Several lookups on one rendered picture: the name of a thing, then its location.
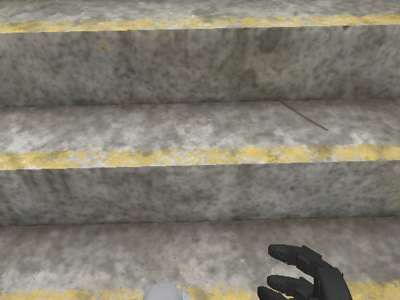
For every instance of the robot right hand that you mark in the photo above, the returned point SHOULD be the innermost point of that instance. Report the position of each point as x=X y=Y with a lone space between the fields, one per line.
x=329 y=283

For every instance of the robot left thigh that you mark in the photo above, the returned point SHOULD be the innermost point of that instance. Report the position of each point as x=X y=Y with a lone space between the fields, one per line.
x=166 y=291

